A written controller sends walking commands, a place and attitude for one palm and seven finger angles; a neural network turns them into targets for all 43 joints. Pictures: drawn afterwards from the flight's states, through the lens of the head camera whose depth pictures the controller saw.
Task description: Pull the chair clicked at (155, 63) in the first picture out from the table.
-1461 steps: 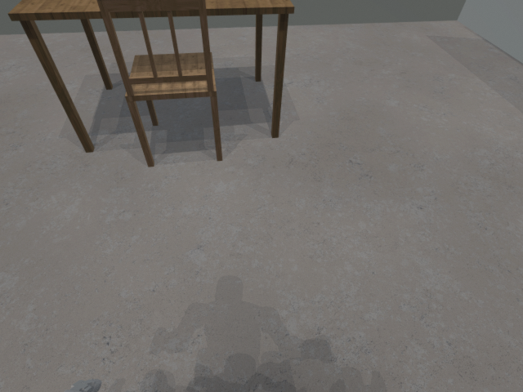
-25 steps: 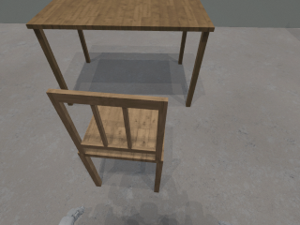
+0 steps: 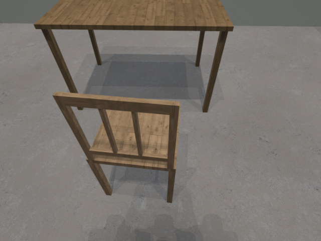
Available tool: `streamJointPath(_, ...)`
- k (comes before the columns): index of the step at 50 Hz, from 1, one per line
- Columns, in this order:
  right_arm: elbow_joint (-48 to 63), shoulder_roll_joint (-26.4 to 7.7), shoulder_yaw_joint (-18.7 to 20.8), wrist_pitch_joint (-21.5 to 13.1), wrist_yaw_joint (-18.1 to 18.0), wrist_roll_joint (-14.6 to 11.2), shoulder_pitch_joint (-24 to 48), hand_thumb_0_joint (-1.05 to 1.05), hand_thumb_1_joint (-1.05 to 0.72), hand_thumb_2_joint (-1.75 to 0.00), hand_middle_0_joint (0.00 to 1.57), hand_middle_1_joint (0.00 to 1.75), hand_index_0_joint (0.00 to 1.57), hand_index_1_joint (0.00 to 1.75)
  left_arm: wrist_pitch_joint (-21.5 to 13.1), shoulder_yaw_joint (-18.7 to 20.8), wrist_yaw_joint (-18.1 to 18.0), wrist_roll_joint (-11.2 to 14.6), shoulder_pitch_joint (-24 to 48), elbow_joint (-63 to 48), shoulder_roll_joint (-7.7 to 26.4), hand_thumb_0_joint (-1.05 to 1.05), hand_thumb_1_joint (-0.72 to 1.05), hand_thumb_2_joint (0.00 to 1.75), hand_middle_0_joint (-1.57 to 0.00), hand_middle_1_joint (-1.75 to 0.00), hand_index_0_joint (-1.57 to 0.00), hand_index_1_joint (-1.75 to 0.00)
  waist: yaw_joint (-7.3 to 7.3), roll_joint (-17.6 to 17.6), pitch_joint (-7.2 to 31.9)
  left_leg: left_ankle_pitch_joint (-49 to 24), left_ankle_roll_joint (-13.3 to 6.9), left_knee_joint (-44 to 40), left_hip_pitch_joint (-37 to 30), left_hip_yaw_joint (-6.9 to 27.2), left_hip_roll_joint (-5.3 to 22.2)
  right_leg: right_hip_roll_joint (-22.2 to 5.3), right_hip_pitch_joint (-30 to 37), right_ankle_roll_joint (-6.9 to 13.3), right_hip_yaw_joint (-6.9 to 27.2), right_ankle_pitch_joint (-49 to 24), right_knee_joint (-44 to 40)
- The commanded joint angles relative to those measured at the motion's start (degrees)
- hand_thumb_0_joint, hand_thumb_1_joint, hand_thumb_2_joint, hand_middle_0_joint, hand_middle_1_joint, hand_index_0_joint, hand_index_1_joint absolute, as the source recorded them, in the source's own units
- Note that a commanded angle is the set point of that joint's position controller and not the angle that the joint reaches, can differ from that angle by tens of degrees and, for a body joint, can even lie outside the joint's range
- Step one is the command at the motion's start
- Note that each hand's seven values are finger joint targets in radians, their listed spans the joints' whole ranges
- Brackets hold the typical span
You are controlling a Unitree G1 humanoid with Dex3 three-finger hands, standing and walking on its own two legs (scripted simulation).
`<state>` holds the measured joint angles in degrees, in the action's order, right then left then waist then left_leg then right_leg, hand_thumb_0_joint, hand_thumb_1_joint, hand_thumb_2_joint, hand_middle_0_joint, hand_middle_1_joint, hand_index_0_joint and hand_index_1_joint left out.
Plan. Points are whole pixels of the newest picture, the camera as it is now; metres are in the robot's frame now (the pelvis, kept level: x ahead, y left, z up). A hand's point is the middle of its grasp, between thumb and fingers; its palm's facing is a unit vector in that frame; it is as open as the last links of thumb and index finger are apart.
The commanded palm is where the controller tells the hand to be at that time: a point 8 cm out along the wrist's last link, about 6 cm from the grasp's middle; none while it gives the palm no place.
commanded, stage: let the arm hang, fingers relaxed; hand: left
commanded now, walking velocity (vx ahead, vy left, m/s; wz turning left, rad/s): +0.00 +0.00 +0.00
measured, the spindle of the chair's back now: (109, 132) +0.50 +0.23 -0.11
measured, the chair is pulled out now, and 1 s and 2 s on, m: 0.60 0.60 0.60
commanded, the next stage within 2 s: look to check the result in 0.38 s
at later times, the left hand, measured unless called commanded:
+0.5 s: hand out of the picture +0.00 +0.15 -0.17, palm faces +0.04 -0.98 -0.17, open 7.4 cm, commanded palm none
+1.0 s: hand out of the picture +0.01 +0.15 -0.17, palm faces +0.04 -0.98 -0.19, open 7.3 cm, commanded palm none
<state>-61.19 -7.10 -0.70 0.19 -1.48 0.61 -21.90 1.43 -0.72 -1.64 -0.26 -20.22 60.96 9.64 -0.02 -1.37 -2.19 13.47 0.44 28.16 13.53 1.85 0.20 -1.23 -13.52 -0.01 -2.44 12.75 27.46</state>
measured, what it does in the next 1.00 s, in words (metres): stands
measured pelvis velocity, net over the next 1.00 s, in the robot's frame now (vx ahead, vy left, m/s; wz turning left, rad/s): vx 0.01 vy -0.01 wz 0.00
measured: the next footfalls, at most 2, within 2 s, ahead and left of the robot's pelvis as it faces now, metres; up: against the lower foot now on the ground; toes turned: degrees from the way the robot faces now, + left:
none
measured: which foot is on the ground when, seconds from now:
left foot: down 0.00-1.00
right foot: down 0.00-1.00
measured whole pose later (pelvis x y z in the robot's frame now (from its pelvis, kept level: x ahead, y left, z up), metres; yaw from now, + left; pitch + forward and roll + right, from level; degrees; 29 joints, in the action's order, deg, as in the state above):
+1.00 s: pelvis +0.01 -0.01 +0.00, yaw +0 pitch -1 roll +0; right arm -61.5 -6.5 -0.3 -0.3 -2.3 0.5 -18.5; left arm 0.7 0.0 -2.0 -0.2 -17.0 60.1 8.0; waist 0.0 -0.4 -3.5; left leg 13.6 1.6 26.8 11.8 2.3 1.1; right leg -0.4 -12.2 1.0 -2.9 13.5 27.0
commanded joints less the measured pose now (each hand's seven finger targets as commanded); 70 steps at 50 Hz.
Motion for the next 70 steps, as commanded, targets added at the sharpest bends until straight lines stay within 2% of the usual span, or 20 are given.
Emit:
streamJointPath(1,0.96,-4.70,1.31,-0.76,-0.21,0.16,-4.92,0.00,-0.90,-0.90,0.20,0.30,0.20,0.30,-1.13,1.04,-0.42,-0.23,-2.81,-2.02,4.84,0.00,0.90,0.90,-0.20,-0.30,-0.20,-0.30,0.05,1.90,-4.08,3.09,-3.29,-6.89,3.86,3.88,3.70,-4.17,-1.79,3.41,5.34,5.23,-6.98)
streamJointPath(4,0.84,-4.12,1.38,-0.72,-0.36,0.11,-4.41,0.00,-0.90,-0.90,0.20,0.30,0.20,0.30,-1.11,1.07,-0.46,-0.27,-2.51,-2.02,4.20,0.00,0.90,0.90,-0.20,-0.30,-0.20,-0.30,0.01,1.16,-5.69,3.12,-3.33,-7.26,4.15,3.83,3.94,-3.82,-2.79,3.44,4.92,4.77,-7.04)
streamJointPath(8,1.01,-3.61,1.46,-0.78,-0.41,0.21,-4.29,0.00,-0.90,-0.90,0.20,0.30,0.20,0.30,-1.17,1.31,-0.53,-0.31,-2.46,-2.22,3.51,0.00,0.90,0.90,-0.20,-0.30,-0.20,-0.30,0.14,1.63,-4.24,4.01,-3.06,-6.88,3.80,3.73,3.69,-3.93,-2.46,3.27,5.27,5.14,-6.71)
streamJointPath(10,0.97,-3.33,1.54,-0.62,-0.47,0.25,-3.82,0.00,-0.90,-0.90,0.20,0.30,0.20,0.30,-1.07,1.30,-0.57,-0.40,-2.60,-2.12,3.31,0.00,0.90,0.90,-0.20,-0.30,-0.20,-0.30,-0.06,-0.14,-6.50,5.13,-3.23,-7.48,5.02,4.02,3.91,-3.70,-3.30,3.30,5.26,5.41,-7.02)
streamJointPath(13,1.25,-3.30,1.56,-0.80,-0.51,0.26,-4.43,0.00,-0.90,-0.90,0.20,0.30,0.20,0.30,-1.22,1.56,-0.49,-0.33,-2.39,-2.56,3.18,0.00,0.90,0.90,-0.20,-0.30,-0.20,-0.30,0.04,1.15,-3.48,3.43,-3.07,-6.72,3.93,3.70,3.70,-3.97,-1.49,3.37,5.23,4.28,-6.64)
streamJointPath(14,1.21,-3.06,1.63,-0.62,-0.59,0.21,-3.84,0.00,-0.90,-0.90,0.20,0.30,0.20,0.30,-1.14,1.44,-0.53,-0.32,-2.24,-2.40,3.08,0.00,0.90,0.90,-0.20,-0.30,-0.20,-0.30,-0.08,0.35,-5.63,4.06,-3.20,-7.15,4.56,3.72,3.80,-3.73,-2.55,3.49,4.99,4.91,-7.18)
streamJointPath(17,1.57,-3.38,1.56,-0.81,-0.55,0.25,-4.27,0.00,-0.90,-0.90,0.20,0.30,0.20,0.30,-1.27,1.55,-0.49,-0.29,-2.44,-2.62,3.21,0.00,0.90,0.90,-0.20,-0.30,-0.20,-0.30,0.04,0.06,-2.42,2.80,-3.07,-6.48,3.10,3.72,3.80,-4.06,-1.32,3.47,5.17,3.82,-6.63)
streamJointPath(23,1.17,-3.35,1.44,-1.13,-0.69,0.11,-4.25,0.00,-0.90,-0.90,0.20,0.30,0.20,0.30,-1.58,1.58,-0.45,-0.13,-1.87,-2.61,3.24,0.00,0.90,0.90,-0.20,-0.30,-0.20,-0.30,0.07,1.11,-0.38,-2.97,-2.79,-5.30,1.14,3.39,3.83,-4.42,0.53,3.65,4.96,-0.52,-6.09)
streamJointPath(25,1.07,-3.39,1.38,-1.10,-0.79,0.11,-3.50,0.00,-0.90,-0.90,0.20,0.30,0.20,0.30,-1.46,1.42,-0.50,-0.15,-1.83,-2.45,3.01,0.00,0.90,0.90,-0.20,-0.30,-0.20,-0.30,-0.08,-0.66,-2.57,-3.67,-2.93,-5.83,1.63,3.59,4.14,-4.21,-0.28,3.66,4.80,-1.41,-6.02)
streamJointPath(28,0.90,-3.51,1.34,-1.14,-0.84,0.02,-3.61,0.00,-0.90,-0.90,0.20,0.30,0.20,0.30,-1.60,1.53,-0.49,-0.09,-1.78,-2.34,3.16,0.00,0.90,0.90,-0.20,-0.30,-0.20,-0.30,0.02,1.45,-1.25,-4.76,-2.75,-5.36,0.81,3.27,4.09,-4.39,0.88,3.62,4.91,-2.73,-5.87)
streamJointPath(34,0.93,-3.55,1.42,-0.83,-0.86,0.03,-2.42,0.00,-0.90,-0.90,0.20,0.30,0.20,0.30,-1.42,1.45,-0.49,-0.10,-1.30,-2.20,3.16,0.00,0.90,0.90,-0.20,-0.30,-0.20,-0.30,-0.11,1.63,-4.34,-2.86,-2.92,-6.33,1.41,3.25,4.19,-4.03,-0.57,3.59,4.78,-1.01,-6.81)
streamJointPath(43,0.71,-4.03,1.42,-1.04,-0.83,0.02,-2.49,0.00,-0.90,-0.90,0.20,0.30,0.20,0.30,-1.63,1.61,-0.47,-0.03,-1.01,-2.65,3.50,0.00,0.90,0.90,-0.20,-0.30,-0.20,-0.30,0.03,1.26,-1.03,-5.32,-2.68,-5.68,-0.61,3.00,4.15,-4.43,1.27,3.53,4.97,-3.16,-6.19)
streamJointPath(44,0.60,-3.82,1.41,-0.96,-0.89,0.00,-2.10,0.00,-0.90,-0.90,0.20,0.30,0.20,0.30,-1.51,1.55,-0.49,-0.08,-0.45,-2.57,3.51,0.00,0.90,0.90,-0.20,-0.30,-0.20,-0.30,0.06,0.80,-2.96,-5.09,-2.81,-6.35,0.20,3.27,4.36,-4.06,0.69,3.62,4.65,-3.04,-6.40)
streamJointPath(47,0.61,-3.99,1.35,-1.10,-0.86,0.00,-2.48,0.00,-0.90,-0.90,0.20,0.30,0.20,0.30,-1.59,1.67,-0.48,-0.05,-0.79,-2.66,3.59,0.00,0.90,0.90,-0.20,-0.30,-0.20,-0.30,0.04,0.45,-1.38,-5.16,-2.79,-6.22,-0.12,3.31,4.36,-4.32,1.76,3.49,4.97,-3.23,-6.25)
streamJointPath(54,0.56,-3.94,1.42,-0.68,-0.78,0.06,-2.20,0.00,-0.90,-0.90,0.20,0.30,0.20,0.30,-1.48,1.64,-0.46,-0.07,-0.41,-2.73,3.76,0.00,0.90,0.90,-0.20,-0.30,-0.20,-0.30,0.01,1.30,-4.08,-2.42,-2.72,-6.65,0.88,3.05,4.08,-4.04,0.21,3.68,4.93,-0.15,-7.34)
streamJointPath(58,0.59,-4.18,1.37,-1.09,-0.79,0.01,-2.52,0.00,-0.90,-0.90,0.20,0.30,0.20,0.30,-1.63,1.80,-0.44,-0.05,-0.89,-2.78,3.77,0.00,0.90,0.90,-0.20,-0.30,-0.20,-0.30,-0.06,0.48,-1.10,-4.21,-2.85,-6.49,-0.20,3.35,4.41,-4.28,1.83,3.42,4.75,-2.17,-6.41)
streamJointPath(59,0.62,-4.13,1.39,-0.96,-0.89,0.01,-2.07,0.00,-0.90,-0.90,0.20,0.30,0.20,0.30,-1.54,1.74,-0.48,-0.04,-0.52,-2.71,3.66,0.00,0.90,0.90,-0.20,-0.30,-0.20,-0.30,-0.16,0.81,-2.76,-3.97,-2.92,-6.83,0.49,3.48,4.46,-3.91,1.40,3.55,4.54,-2.26,-6.59)
streamJointPath(66,0.49,-4.02,1.45,-0.83,-0.80,0.08,-2.28,0.00,-0.90,-0.90,0.20,0.30,0.20,0.30,-1.59,1.72,-0.48,-0.14,-0.80,-2.56,3.43,0.00,0.90,0.90,-0.20,-0.30,-0.20,-0.30,-0.02,1.35,-3.59,-1.92,-2.78,-6.61,0.59,3.28,4.17,-4.18,0.05,3.59,5.00,-0.11,-7.17)
streamJointPath(68,0.46,-3.96,1.45,-0.95,-0.76,0.07,-2.62,0.00,-0.90,-0.90,0.20,0.30,0.20,0.30,-1.65,1.83,-0.47,-0.13,-0.90,-2.59,3.60,0.00,0.90,0.90,-0.20,-0.30,-0.20,-0.30,0.02,1.29,-2.02,-2.70,-2.83,-6.53,0.12,3.38,4.08,-4.27,1.01,3.56,5.00,-0.69,-6.87)
streamJointPath(70,0.49,-3.97,1.45,-0.90,-0.81,0.07,-2.37,0.00,-0.90,-0.90,0.20,0.30,0.20,0.30,-1.60,1.75,-0.50,-0.14,-0.81,-2.54,3.42,0.00,0.90,0.90,-0.20,-0.30,-0.20,-0.30,0.06,1.17,-3.57,-2.67,-2.84,-6.67,0.60,3.31,4.23,-4.15,0.23,3.66,5.04,-0.70,-6.98)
